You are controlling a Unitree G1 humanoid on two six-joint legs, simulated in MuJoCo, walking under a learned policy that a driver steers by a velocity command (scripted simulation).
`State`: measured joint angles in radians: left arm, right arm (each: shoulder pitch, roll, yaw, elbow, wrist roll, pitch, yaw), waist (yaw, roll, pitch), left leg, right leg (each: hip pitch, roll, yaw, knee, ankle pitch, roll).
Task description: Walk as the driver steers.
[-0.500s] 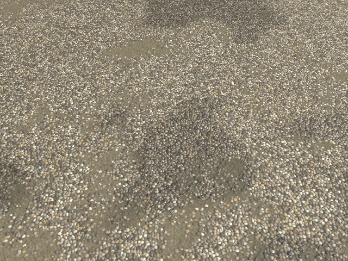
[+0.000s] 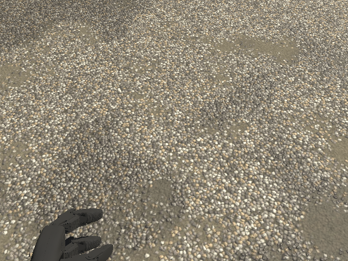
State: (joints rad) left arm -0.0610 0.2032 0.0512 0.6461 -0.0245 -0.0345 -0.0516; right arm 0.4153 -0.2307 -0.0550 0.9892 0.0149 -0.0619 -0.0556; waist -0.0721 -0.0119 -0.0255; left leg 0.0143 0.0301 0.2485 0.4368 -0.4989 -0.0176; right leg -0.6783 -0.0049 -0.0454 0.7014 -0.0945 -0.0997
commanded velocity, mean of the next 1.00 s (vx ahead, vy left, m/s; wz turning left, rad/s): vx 0.50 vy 0.00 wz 0.25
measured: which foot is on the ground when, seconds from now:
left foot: down 0.00-0.04, up 0.06-0.54, down 0.56-1.00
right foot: up 0.00-0.02, down 0.04-0.58, up 0.60-1.00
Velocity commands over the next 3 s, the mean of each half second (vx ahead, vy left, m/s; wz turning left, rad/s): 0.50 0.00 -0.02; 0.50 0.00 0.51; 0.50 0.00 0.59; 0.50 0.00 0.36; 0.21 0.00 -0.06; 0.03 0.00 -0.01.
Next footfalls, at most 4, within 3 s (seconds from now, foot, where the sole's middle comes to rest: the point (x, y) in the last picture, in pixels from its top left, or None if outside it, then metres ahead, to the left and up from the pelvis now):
0.04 right None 0.19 -0.08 -0.75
0.56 left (140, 254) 0.51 0.12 -0.75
1.02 right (174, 184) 0.80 -0.02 -0.75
1.56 left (87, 170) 0.90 0.35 -0.75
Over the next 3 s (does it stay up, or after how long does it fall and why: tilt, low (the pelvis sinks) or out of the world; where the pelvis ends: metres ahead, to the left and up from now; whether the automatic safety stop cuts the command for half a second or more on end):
stays up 1.17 0.45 0.02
